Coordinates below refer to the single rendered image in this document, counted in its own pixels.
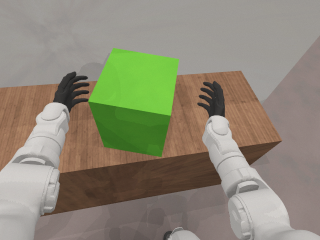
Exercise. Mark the robot right shin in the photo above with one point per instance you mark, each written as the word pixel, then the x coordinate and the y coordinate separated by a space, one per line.
pixel 177 229

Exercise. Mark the carton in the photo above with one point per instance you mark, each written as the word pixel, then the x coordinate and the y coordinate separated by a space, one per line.
pixel 132 101

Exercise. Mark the left robot forearm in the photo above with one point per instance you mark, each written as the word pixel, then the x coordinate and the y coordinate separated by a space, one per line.
pixel 46 141

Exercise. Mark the left robot hand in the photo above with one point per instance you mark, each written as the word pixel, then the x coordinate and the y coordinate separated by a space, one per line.
pixel 65 93

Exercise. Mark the right robot upper arm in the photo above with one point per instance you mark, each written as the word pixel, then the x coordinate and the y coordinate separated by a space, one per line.
pixel 260 215

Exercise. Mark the right robot forearm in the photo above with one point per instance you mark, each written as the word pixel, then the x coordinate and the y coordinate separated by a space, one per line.
pixel 235 173

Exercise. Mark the left robot upper arm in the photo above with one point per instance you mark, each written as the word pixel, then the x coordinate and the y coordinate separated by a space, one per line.
pixel 27 191

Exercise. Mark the right robot hand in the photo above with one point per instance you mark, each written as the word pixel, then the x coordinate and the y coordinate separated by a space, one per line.
pixel 216 102

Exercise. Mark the robot right thigh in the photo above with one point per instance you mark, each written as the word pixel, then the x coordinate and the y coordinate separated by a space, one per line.
pixel 183 235

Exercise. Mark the pedestal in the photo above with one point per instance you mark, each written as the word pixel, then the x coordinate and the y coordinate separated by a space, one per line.
pixel 92 175

